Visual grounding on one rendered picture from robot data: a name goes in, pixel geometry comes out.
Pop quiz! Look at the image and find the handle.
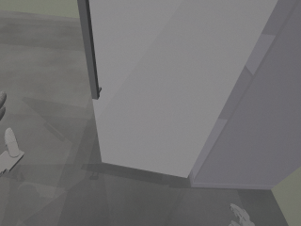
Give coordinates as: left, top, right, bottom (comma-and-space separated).
77, 0, 102, 100

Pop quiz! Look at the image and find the left robot hand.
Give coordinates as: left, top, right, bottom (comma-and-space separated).
0, 91, 24, 177

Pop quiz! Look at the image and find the right robot hand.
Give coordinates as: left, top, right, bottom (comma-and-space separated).
229, 203, 256, 226

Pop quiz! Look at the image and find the fridge door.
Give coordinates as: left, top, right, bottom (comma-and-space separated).
88, 0, 278, 178

